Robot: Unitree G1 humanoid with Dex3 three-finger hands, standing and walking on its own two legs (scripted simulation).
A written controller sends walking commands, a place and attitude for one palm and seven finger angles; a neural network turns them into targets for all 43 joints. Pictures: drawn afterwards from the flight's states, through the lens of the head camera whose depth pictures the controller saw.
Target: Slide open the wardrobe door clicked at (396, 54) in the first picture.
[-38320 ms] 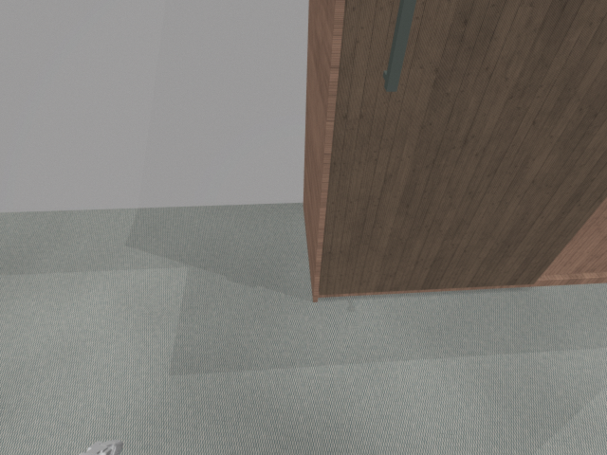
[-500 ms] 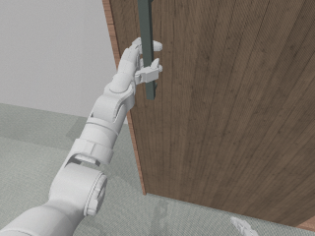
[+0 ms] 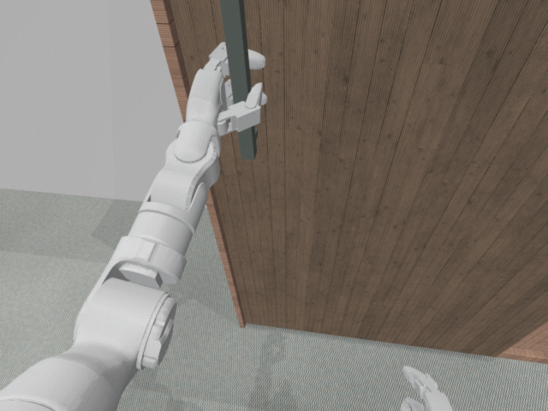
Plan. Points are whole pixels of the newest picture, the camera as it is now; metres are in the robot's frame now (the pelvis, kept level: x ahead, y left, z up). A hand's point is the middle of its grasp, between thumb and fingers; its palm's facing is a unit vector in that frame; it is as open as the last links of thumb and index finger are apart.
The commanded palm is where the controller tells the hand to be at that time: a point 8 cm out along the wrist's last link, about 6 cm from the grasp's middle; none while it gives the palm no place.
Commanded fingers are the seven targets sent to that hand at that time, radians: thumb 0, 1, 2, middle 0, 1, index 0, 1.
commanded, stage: step sideways, sliding the door along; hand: left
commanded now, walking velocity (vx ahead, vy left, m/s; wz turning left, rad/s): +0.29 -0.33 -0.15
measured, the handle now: (244, 75) +0.49 +0.06 +0.26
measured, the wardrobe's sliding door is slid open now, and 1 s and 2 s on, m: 0.01 0.09 0.36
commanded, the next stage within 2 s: none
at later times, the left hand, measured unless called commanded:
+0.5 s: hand (269, 105) +0.46 +0.03 +0.23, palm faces +0.31 -0.94 -0.10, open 6.2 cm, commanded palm +0.42 +0.01 +0.23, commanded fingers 0.00 0.90 0.90 -0.45 -1.40 -0.45 -1.40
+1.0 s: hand (326, 108) +0.46 -0.05 +0.23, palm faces +0.47 -0.88 -0.09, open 6.8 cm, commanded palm +0.41 -0.10 +0.22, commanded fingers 0.00 0.90 0.90 -0.45 -1.40 -0.45 -1.40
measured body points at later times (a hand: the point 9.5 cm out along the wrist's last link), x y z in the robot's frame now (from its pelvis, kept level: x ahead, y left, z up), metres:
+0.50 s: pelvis +0.02 -0.17 -0.02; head +0.11 -0.19 +0.42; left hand +0.44 +0.08 +0.23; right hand +0.21 -0.40 -0.15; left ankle +0.01 +0.02 -0.69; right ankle +0.03 -0.30 -0.73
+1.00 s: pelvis +0.11 -0.30 -0.02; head +0.21 -0.30 +0.41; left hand +0.43 -0.01 +0.23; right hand +0.37 -0.43 -0.12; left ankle +0.05 -0.09 -0.73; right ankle +0.14 -0.43 -0.74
